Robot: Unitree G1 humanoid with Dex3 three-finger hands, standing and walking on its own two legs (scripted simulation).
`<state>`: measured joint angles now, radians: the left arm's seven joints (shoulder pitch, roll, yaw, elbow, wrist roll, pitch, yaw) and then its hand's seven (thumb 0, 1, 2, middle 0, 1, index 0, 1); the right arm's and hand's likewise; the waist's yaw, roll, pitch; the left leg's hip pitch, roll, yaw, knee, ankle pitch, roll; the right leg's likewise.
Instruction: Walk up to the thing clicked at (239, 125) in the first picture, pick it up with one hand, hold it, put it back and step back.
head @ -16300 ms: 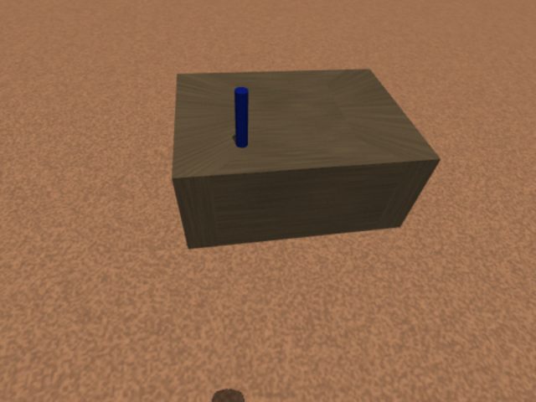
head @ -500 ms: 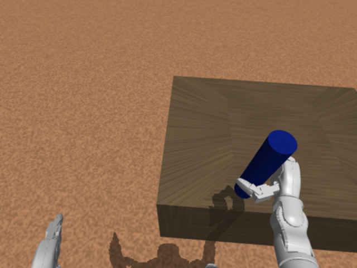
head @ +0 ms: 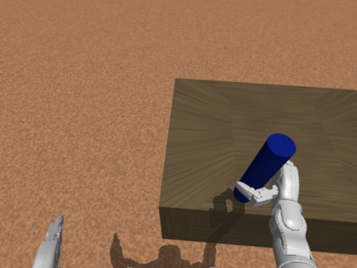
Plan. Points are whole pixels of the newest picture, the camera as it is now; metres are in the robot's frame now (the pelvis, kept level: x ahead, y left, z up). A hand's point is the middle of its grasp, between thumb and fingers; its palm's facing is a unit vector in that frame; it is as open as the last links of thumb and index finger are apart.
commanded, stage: hold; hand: right
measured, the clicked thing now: (258, 174) +0.32 -0.16 +0.07
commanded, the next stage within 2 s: crouch in 1.76 s
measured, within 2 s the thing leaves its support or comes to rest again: neither
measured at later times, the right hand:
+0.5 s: hand (257, 176) +0.33 -0.17 +0.04, palm faces +0.17 +0.99 -0.02, open 8.7 cm
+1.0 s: hand (258, 175) +0.33 -0.18 +0.04, palm faces +0.18 +0.98 -0.01, open 8.7 cm
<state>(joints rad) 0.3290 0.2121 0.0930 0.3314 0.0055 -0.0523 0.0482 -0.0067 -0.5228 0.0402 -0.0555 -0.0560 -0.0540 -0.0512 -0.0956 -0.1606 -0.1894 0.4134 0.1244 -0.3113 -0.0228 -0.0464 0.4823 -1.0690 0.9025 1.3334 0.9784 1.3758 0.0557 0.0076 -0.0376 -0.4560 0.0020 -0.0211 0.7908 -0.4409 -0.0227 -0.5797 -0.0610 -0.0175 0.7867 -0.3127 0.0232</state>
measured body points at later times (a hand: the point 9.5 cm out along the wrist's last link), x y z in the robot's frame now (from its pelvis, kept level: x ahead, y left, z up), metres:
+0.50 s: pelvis -0.01 +0.00 +0.00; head +0.03 +0.00 +0.45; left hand +0.15 +0.26 -0.05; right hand +0.31 -0.23 +0.04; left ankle -0.02 +0.13 -0.71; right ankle +0.05 -0.13 -0.71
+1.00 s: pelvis -0.01 +0.00 +0.00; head +0.04 -0.01 +0.45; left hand +0.15 +0.26 -0.05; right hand +0.31 -0.23 +0.04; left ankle -0.02 +0.13 -0.71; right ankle +0.05 -0.13 -0.71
